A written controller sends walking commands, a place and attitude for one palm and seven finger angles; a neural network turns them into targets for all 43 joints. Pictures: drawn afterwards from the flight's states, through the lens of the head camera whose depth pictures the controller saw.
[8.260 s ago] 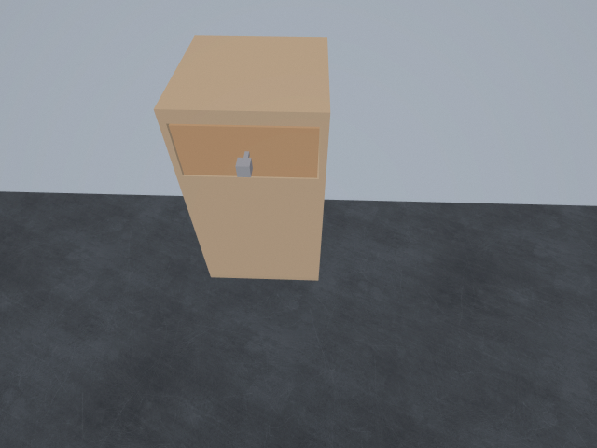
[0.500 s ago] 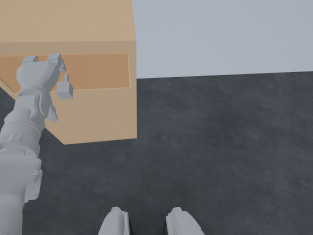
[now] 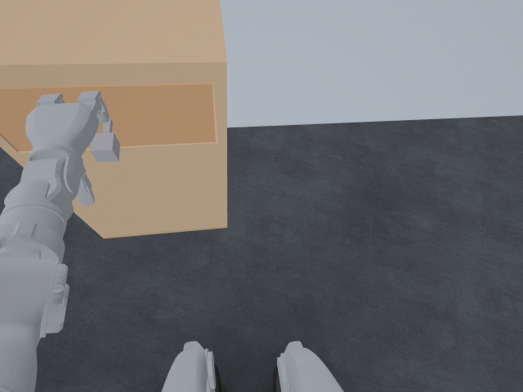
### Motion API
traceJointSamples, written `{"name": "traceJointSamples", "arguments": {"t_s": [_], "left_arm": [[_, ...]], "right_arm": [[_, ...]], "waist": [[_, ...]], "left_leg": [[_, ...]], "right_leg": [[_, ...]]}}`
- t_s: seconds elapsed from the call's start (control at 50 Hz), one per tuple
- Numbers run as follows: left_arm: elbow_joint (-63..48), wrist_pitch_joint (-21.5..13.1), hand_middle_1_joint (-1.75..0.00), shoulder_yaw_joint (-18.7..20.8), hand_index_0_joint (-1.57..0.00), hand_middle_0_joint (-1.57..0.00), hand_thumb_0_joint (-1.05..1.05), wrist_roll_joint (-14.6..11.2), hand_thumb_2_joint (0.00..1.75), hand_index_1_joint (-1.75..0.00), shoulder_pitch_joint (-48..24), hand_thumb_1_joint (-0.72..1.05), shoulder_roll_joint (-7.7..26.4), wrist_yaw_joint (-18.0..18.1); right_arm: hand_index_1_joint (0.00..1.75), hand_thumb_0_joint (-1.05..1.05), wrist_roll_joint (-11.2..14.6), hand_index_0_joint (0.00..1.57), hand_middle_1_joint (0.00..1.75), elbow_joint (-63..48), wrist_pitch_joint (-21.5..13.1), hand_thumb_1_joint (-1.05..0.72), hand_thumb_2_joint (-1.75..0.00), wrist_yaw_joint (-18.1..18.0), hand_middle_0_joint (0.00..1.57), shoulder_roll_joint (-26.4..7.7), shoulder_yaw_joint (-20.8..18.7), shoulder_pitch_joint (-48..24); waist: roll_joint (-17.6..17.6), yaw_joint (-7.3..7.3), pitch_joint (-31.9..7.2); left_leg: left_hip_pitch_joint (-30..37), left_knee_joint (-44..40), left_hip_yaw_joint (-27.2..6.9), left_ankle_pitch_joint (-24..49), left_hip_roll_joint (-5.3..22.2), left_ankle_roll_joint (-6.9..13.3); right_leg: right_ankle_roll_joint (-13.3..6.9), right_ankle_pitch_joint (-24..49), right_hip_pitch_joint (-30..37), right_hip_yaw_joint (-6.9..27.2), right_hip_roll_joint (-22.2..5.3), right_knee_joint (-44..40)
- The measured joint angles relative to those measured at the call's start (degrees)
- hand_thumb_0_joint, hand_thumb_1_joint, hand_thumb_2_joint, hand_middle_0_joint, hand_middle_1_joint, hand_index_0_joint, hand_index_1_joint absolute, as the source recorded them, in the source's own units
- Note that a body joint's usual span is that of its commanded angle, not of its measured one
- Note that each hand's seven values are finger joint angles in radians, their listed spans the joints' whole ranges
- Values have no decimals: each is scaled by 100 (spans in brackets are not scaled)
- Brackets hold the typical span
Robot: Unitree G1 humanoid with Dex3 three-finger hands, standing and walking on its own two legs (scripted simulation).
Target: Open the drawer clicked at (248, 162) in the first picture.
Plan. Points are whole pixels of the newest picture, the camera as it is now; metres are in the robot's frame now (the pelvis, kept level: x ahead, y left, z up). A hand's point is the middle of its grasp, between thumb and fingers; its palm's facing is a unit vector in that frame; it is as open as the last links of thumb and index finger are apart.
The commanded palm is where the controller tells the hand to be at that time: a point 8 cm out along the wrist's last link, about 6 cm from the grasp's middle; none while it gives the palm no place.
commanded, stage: lower the fingers behind the handle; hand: left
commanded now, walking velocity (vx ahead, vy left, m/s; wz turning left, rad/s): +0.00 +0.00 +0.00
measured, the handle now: (106, 138) +0.55 +0.24 -0.05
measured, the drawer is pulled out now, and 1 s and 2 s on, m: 0.00 0.00 0.00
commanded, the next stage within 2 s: lift the fingers back up to retry in 1.38 s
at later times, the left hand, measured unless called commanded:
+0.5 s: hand (90, 158) +0.50 +0.25 -0.04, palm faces -0.08 -0.03 -1.00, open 13.8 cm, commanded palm +0.51 +0.23 +0.01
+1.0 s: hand (91, 152) +0.52 +0.25 -0.04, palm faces -0.04 -0.01 -1.00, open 13.2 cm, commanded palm +0.51 +0.22 -0.02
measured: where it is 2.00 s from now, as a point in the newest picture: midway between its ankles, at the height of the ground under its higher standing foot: outside the picture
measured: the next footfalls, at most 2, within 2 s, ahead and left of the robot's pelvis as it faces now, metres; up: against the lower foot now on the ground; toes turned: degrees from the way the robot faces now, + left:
none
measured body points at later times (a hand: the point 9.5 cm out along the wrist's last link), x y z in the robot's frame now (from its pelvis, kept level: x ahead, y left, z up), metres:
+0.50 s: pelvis -0.01 +0.00 -0.03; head +0.15 +0.03 +0.40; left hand +0.50 +0.25 +0.02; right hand -0.01 -0.27 -0.14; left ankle +0.02 +0.09 -0.66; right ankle +0.00 -0.14 -0.66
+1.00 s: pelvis -0.04 -0.01 -0.06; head +0.13 +0.03 +0.35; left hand +0.51 +0.25 +0.01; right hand -0.04 -0.28 -0.17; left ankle +0.02 +0.09 -0.66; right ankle +0.00 -0.14 -0.66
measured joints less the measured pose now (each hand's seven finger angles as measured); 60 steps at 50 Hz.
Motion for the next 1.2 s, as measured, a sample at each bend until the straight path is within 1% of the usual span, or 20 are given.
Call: {"name": "traceJointSamples", "arguments": {"t_s": [0.06,0.1,0.18,0.24,0.34,0.42,0.5,0.56,0.66,0.76,0.86,1.0,1.12,1.2], "left_arm": [[-64,-167,-121,66,-31,-32,0,39,30,-120,19,-49,36,37],[-119,-214,-121,97,-31,-32,0,69,30,-120,26,-49,45,118],[-149,-153,-121,147,-31,-32,0,109,30,-120,-6,-49,-2,327],[-102,3,-121,156,-31,-32,0,137,30,-120,-52,-49,-23,421],[-97,173,-121,128,-31,-32,0,114,30,-120,-73,-49,-61,383],[-4,169,-121,77,-31,-32,0,112,30,-120,-115,-49,-28,303],[50,87,-121,68,-32,-32,0,121,30,-121,-212,-49,40,295],[93,58,-121,21,-33,-32,0,138,30,-123,-330,-49,90,328],[185,134,-121,-65,-36,-32,0,137,30,-130,-592,-49,112,404],[249,290,-121,-137,-38,-32,0,153,30,-136,-851,-49,181,329],[279,367,-121,-175,-38,-32,0,120,30,-140,-1057,-49,297,126],[160,311,-121,-137,-36,-32,0,97,30,-142,-1176,-49,460,-123],[15,258,-121,-146,-32,-32,0,67,30,-140,-1199,-49,517,-168],[13,275,-121,-173,-32,-32,0,80,30,-141,-1294,-49,544,-186]], "right_arm": [[30,0,-26,20,30,28,-25,-90,-89,-5,21,-7,-13,16],[30,0,-46,20,30,46,-31,-90,-89,6,21,-9,-33,16],[30,0,-80,20,30,85,-28,-90,-89,60,21,-17,-57,-33],[30,0,-89,20,30,85,-15,-90,-89,87,21,-13,-46,-90],[30,0,-76,20,30,61,-17,-90,-89,100,21,18,-19,-152],[30,0,-58,20,30,33,-38,-90,-89,68,21,33,34,-174],[30,0,-54,20,30,7,-90,-90,-89,37,21,32,65,-167],[30,0,-55,20,30,-13,-116,-90,-89,31,21,19,70,-160],[30,0,-37,20,30,-36,-134,-90,-89,35,21,-8,96,-169],[30,0,-6,20,30,-114,-119,-90,-89,25,21,-23,147,-200],[30,0,42,20,30,-214,-112,-90,-89,-2,21,-27,221,-204],[30,0,88,20,30,-313,-138,-90,-89,-48,21,-36,284,-141],[30,0,135,20,30,-314,-168,-90,-89,-69,21,-33,317,-116],[30,0,156,20,30,-317,-212,-90,-89,-78,21,-27,348,-130]], "waist": [[-2,-2,-30],[0,-5,-54],[15,-2,-63],[24,-17,-51],[32,-20,-25],[31,-42,-30],[24,-57,-60],[24,-62,-78],[20,-63,-89],[20,-103,-83],[17,-150,-57],[36,-176,-68],[48,-155,-45],[54,-171,-28]], "left_leg": [[-168,143,-14,-47,3,1],[-293,249,-27,-82,4,-2],[-499,432,-53,-136,10,-2],[-601,522,-64,-156,15,0],[-653,573,-72,-156,26,0],[-684,606,-76,-157,26,0],[-812,707,-91,-172,18,-3],[-953,827,-113,-196,10,-6],[-1201,1026,-151,-219,-9,-9],[-1425,1200,-174,-220,-6,-10],[-1604,1349,-179,-212,8,-7],[-1904,1606,-175,-218,26,4],[-2107,1794,-168,-222,20,21],[-2213,1849,-174,-192,4,27]], "right_leg": [[-1,-54,-163,-13,2,144],[-3,-94,-283,-24,3,251],[-4,-153,-475,-47,9,426],[-1,-175,-574,-56,14,514],[-2,-172,-624,-61,26,561],[-6,-178,-658,-64,26,603],[-11,-212,-786,-79,18,722],[-17,-252,-919,-100,12,851],[-25,-308,-1156,-138,-6,1072],[-32,-327,-1378,-159,-4,1263],[-36,-326,-1565,-161,8,1428],[-32,-343,-1878,-154,20,1708],[-19,-363,-2085,-147,11,1919],[-14,-348,-2188,-154,-4,1986]]}}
